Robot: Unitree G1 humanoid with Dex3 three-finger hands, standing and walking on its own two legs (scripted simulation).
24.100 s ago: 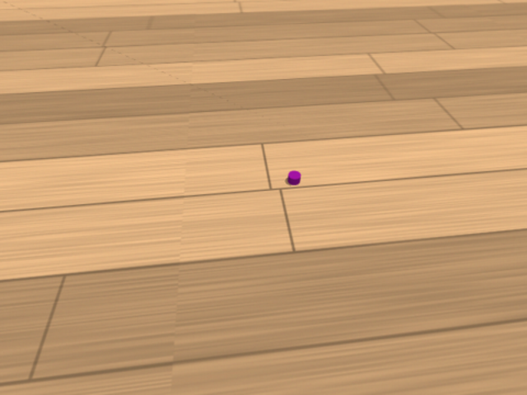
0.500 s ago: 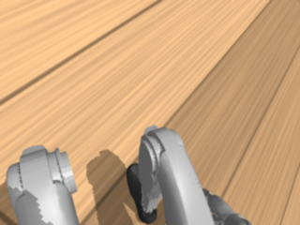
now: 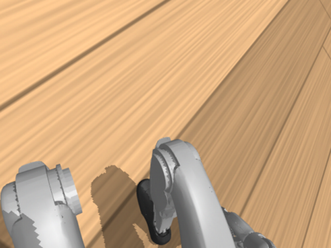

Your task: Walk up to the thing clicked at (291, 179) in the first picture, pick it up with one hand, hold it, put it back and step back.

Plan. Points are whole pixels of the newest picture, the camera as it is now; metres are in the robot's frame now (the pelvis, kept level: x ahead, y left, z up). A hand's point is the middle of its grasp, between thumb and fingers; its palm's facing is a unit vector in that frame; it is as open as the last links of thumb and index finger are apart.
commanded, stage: open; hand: left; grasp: from above
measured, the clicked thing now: out of the picture +0.39 +0.42 -0.27
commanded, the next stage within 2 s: withdraw in 0.76 s
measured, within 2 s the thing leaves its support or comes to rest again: neither
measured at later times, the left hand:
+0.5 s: hand out of the picture +0.38 +0.40 -0.22, palm faces -0.42 -0.21 -0.88, open 13.6 cm
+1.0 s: hand out of the picture +0.39 +0.41 -0.22, palm faces -0.42 -0.19 -0.89, open 13.9 cm
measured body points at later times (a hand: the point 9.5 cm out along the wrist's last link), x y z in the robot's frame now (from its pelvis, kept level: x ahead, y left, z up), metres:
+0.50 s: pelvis +0.00 +0.00 +0.00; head +0.24 +0.16 +0.34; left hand +0.40 +0.41 -0.17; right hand +0.11 -0.26 -0.06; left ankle +0.06 +0.13 -0.26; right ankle +0.10 -0.12 -0.26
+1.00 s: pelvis +0.00 +0.00 +0.00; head +0.24 +0.15 +0.34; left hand +0.41 +0.41 -0.17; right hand +0.11 -0.25 -0.06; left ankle +0.06 +0.13 -0.26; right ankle +0.10 -0.12 -0.26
